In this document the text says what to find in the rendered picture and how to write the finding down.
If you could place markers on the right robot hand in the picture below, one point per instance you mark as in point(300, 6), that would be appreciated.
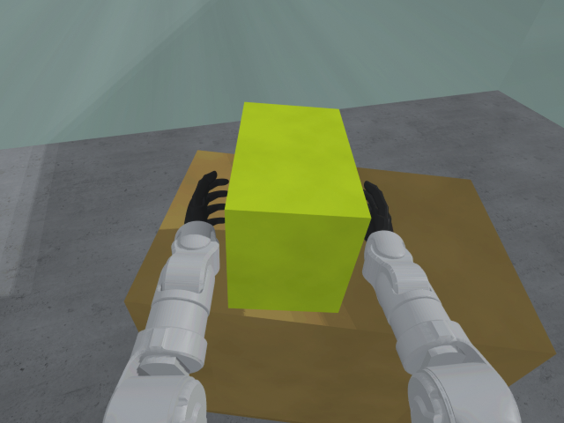
point(378, 208)

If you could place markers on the right robot forearm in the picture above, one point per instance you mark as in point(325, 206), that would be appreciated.
point(426, 337)

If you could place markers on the left robot hand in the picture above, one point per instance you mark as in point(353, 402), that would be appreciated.
point(198, 209)

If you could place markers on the pedestal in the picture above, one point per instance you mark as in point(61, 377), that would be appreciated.
point(319, 367)

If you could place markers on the robot left upper arm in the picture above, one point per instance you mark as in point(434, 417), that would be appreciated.
point(158, 399)

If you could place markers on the carton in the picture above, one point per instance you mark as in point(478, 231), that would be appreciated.
point(296, 214)

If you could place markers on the left robot forearm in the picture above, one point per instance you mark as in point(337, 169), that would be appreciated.
point(173, 340)

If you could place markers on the robot right upper arm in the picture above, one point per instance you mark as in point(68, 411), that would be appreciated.
point(460, 393)

